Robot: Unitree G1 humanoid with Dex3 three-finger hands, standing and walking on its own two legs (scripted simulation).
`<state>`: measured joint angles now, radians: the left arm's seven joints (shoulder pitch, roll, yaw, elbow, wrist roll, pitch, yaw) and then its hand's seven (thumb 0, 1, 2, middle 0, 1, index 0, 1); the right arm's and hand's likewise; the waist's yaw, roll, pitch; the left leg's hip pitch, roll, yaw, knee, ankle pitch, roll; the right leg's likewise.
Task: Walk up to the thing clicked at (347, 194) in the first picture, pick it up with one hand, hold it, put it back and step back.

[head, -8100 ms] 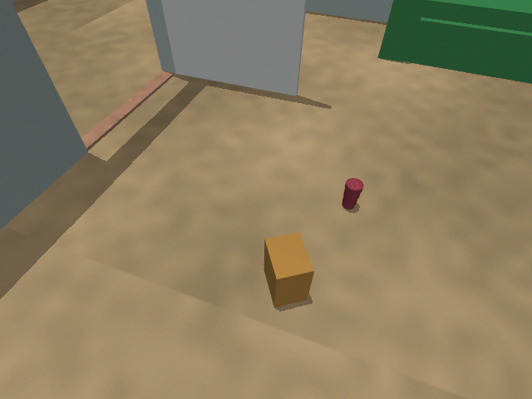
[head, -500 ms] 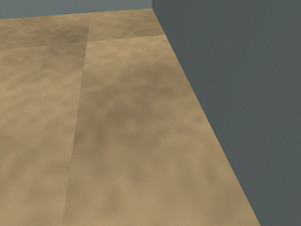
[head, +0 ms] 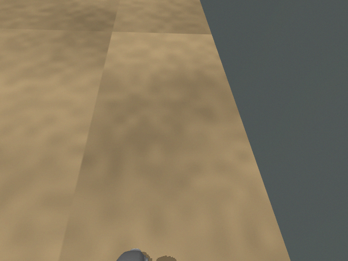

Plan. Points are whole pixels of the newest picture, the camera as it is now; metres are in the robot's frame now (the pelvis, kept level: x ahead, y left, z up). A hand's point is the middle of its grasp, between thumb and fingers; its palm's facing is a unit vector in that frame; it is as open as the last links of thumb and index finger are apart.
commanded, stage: walk up
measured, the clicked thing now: out of the picture -0.26 +1.20 -0.67
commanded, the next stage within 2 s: none
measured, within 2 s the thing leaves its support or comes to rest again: neither
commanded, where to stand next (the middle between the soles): +0.49 +0.00 m, yaw -2 degrees
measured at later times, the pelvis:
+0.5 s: pelvis +0.22 -0.04 +0.02, yaw +8 degrees
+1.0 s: pelvis +0.40 -0.01 +0.01, yaw +29 degrees
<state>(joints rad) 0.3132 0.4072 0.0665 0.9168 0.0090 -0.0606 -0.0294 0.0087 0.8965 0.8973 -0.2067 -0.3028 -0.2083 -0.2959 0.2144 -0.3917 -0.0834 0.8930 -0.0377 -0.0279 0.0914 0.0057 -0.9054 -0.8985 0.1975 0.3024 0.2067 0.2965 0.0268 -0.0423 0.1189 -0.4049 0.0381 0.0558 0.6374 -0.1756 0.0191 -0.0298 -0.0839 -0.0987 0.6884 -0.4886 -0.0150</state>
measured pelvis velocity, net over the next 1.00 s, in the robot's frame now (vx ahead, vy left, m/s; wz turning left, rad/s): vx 0.40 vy -0.01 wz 0.51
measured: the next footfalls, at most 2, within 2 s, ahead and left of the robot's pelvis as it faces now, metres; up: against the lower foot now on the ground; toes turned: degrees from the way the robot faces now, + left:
right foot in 0.38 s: +0.32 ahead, -0.15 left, +0.00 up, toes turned +1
left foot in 0.78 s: +0.43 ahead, +0.12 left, +0.00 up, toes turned +26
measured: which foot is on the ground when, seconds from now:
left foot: down 0.00-0.40, up 0.42-0.76, down 0.78-1.00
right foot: down 0.00-0.00, up 0.02-0.36, down 0.38-0.80, up 0.82-1.00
